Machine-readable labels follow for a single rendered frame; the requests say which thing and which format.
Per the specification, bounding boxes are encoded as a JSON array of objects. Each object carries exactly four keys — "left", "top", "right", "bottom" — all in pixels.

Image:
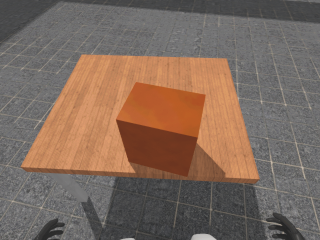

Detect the carton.
[{"left": 116, "top": 82, "right": 206, "bottom": 177}]

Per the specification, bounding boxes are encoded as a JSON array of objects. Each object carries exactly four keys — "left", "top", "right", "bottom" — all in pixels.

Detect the robot right hand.
[{"left": 266, "top": 212, "right": 305, "bottom": 240}]

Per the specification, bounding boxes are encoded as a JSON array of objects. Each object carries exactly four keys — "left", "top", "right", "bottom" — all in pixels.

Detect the table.
[{"left": 20, "top": 54, "right": 260, "bottom": 203}]

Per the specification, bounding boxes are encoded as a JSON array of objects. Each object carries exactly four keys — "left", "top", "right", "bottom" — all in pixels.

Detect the robot left hand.
[{"left": 34, "top": 218, "right": 65, "bottom": 240}]

